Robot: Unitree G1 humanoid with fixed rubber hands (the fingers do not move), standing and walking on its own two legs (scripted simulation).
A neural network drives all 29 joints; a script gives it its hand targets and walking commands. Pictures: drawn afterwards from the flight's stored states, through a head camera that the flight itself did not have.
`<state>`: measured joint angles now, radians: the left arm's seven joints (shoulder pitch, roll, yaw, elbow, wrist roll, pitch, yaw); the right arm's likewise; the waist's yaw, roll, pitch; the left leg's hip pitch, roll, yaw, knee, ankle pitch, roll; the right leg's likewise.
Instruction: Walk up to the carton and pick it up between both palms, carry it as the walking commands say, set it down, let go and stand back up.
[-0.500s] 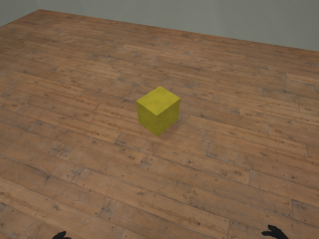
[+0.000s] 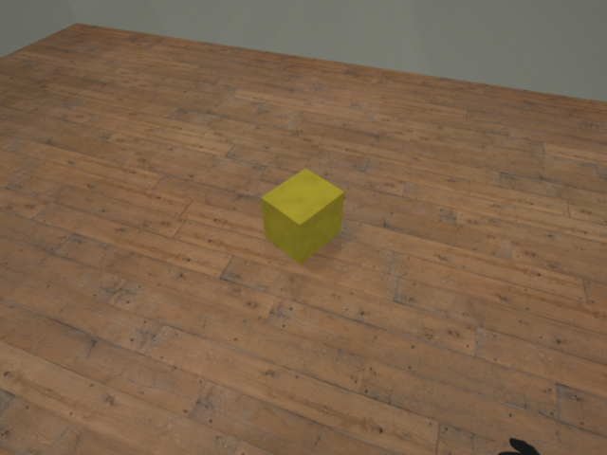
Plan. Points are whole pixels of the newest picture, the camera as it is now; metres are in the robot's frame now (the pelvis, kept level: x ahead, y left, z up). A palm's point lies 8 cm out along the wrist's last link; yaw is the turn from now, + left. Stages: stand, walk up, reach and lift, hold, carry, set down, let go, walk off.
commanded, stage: walk up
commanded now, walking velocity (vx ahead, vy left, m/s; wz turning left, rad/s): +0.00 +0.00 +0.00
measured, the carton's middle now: (303, 215) +1.16 +0.02 -0.66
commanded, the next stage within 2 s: none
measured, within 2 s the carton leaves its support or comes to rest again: neither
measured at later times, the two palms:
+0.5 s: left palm out of the picture +0.04 +0.26 -0.15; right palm out of the picture +0.15 -0.25 -0.13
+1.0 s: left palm (225, 290) +0.45 +0.17 -0.14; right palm (516, 441) +0.19 -0.30 -0.16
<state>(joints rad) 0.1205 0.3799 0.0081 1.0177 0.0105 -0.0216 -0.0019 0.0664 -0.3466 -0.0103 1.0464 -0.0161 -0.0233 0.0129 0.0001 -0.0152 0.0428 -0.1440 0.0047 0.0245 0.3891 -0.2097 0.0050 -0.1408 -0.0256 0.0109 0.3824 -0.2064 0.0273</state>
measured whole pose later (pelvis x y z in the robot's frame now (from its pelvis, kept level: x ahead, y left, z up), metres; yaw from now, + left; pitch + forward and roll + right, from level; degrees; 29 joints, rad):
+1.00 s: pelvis +0.29 -0.05 -0.03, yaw +0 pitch +1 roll -2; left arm 0.03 0.22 0.03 0.93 0.03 -0.07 -0.04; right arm 0.44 -0.25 -0.04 1.08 -0.01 -0.04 0.01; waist -0.08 0.05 0.08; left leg -0.12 0.15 0.02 0.89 -0.54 -0.04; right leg -0.44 -0.05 -0.14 0.66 -0.21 0.00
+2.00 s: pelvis +0.60 -0.10 -0.01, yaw -2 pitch -2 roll +0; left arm 0.18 0.17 0.03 1.02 0.01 0.00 0.03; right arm 0.18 -0.20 -0.03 1.04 0.01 0.04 -0.02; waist -0.01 0.01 0.11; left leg -0.35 0.05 0.07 0.71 -0.38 -0.05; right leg -0.21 -0.06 -0.14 0.51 -0.26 -0.01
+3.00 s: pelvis +0.52 -0.08 +0.00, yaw -2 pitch -1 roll +0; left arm 0.29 0.18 0.02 1.06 0.01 0.00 0.04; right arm 0.28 -0.14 -0.02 1.07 -0.01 0.00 -0.03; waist 0.00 -0.03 0.03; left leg -0.22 -0.02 0.04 0.38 -0.15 0.03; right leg -0.07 0.00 -0.02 0.37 -0.28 -0.01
